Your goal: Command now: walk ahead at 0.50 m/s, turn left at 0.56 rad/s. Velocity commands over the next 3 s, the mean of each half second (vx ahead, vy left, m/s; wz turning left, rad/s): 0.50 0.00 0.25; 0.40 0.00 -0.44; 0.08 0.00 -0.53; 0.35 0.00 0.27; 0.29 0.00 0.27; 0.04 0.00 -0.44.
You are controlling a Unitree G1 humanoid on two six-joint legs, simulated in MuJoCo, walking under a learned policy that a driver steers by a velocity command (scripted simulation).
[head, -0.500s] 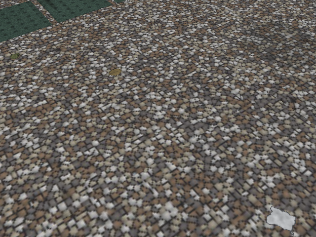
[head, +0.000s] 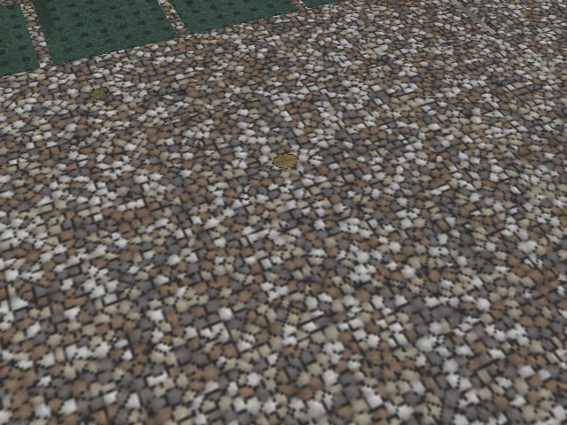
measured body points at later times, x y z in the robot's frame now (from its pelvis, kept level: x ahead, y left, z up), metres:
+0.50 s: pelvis +0.29 -0.05 +0.00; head +0.32 -0.05 +0.45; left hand +0.26 +0.23 -0.13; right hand +0.50 -0.28 -0.10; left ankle +0.38 +0.14 -0.69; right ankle +0.28 -0.14 -0.75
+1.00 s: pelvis +0.51 +0.01 +0.00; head +0.56 +0.00 +0.44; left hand +0.73 +0.25 -0.10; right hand +0.54 -0.29 -0.12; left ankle +0.50 +0.12 -0.75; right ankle +0.61 -0.15 -0.70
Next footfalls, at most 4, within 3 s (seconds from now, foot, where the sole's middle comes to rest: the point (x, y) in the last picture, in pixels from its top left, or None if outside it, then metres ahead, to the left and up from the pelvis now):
0.22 right None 0.32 -0.14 -0.78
0.68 left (222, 399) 0.53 0.12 -0.78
1.12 right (333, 343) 0.67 -0.15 -0.78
1.56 left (244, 332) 0.70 0.07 -0.78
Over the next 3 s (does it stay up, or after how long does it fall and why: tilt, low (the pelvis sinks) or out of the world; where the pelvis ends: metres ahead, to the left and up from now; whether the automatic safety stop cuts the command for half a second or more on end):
stays up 0.95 -0.13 0.00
